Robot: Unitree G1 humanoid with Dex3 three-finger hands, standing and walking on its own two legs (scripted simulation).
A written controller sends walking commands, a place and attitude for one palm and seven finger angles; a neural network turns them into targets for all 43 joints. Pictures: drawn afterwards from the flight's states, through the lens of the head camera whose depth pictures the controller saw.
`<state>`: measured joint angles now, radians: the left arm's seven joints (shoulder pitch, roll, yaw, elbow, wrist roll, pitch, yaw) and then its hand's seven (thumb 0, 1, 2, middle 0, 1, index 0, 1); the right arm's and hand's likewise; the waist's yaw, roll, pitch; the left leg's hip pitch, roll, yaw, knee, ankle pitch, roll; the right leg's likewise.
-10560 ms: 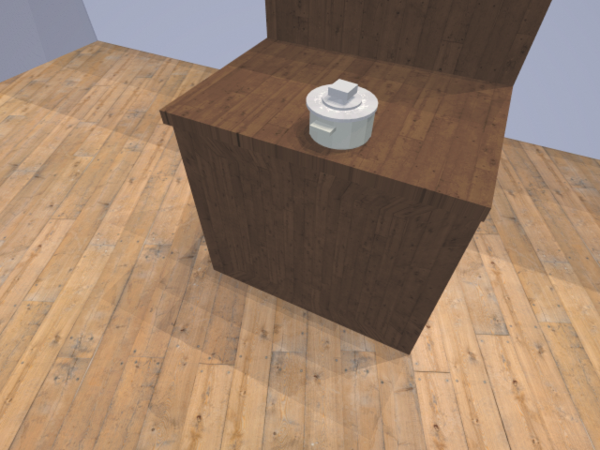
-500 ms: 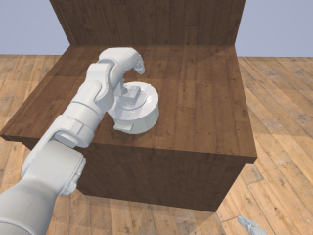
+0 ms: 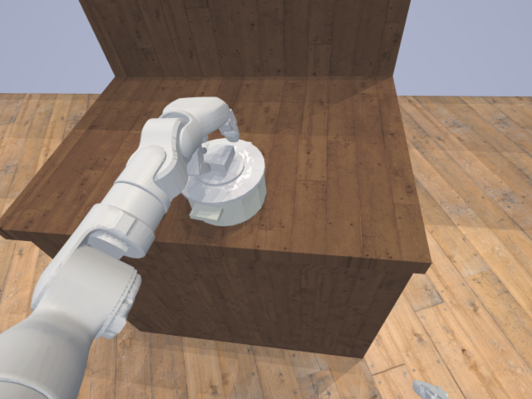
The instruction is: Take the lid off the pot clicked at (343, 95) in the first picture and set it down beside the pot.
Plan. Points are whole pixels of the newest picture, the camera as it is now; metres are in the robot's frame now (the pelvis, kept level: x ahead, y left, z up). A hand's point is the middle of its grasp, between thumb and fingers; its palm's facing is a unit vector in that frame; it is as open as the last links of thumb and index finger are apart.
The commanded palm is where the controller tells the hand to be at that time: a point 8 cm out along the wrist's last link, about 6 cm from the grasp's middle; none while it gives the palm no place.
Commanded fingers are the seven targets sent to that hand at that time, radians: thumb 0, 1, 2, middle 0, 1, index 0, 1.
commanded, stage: lower the open fingers around the knob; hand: left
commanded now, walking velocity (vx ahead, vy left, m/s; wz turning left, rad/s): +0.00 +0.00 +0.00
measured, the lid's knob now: (217, 157) +0.50 +0.08 +0.09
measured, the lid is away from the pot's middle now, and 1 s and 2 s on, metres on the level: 0.00 0.01 0.01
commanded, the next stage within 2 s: raise the hand to come down again in 1.26 s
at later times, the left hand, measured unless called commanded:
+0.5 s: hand (202, 149) +0.46 +0.09 +0.14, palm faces -0.31 +0.00 -0.95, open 9.6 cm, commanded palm +0.45 +0.09 +0.17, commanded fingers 0.00 -0.28 1.44 -0.85 -0.08 -0.85 -0.08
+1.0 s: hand (202, 150) +0.46 +0.09 +0.14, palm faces -0.31 -0.01 -0.95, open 9.8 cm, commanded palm +0.45 +0.09 +0.17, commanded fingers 0.00 -0.28 1.44 -0.85 -0.08 -0.85 -0.08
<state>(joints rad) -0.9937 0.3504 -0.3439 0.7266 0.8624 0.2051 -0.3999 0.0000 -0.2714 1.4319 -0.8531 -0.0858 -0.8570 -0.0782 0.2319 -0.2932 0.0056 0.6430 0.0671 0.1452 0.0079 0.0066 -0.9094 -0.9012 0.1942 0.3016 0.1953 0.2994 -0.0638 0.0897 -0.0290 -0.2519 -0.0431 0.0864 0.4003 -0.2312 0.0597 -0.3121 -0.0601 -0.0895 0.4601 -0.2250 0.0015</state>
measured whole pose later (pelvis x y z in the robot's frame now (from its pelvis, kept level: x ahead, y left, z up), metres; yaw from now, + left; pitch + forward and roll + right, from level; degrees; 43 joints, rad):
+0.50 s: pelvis -0.01 +0.01 +0.00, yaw +0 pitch +7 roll +1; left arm -1.09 0.32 -0.34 0.93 0.89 0.20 -0.32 0.00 -0.27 1.43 -0.85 -0.09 -0.90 -0.11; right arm 0.25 -0.28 0.02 0.65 0.07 0.17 0.01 0.01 -0.91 -0.90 0.20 0.30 0.20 0.30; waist -0.07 0.07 -0.06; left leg -0.33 -0.04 0.10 0.46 -0.25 0.07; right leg -0.39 -0.06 -0.08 0.51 -0.23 0.01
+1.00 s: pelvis -0.01 +0.01 -0.01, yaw -1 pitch +7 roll +0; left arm -1.09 0.32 -0.34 0.93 0.89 0.20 -0.32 0.00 -0.27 1.43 -0.85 -0.09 -0.88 -0.11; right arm 0.27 -0.28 0.01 0.65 0.07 0.17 0.01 0.01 -0.91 -0.90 0.19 0.30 0.20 0.30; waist -0.08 0.06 -0.06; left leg -0.34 -0.04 0.10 0.48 -0.26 0.07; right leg -0.40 -0.06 -0.07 0.52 -0.23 0.01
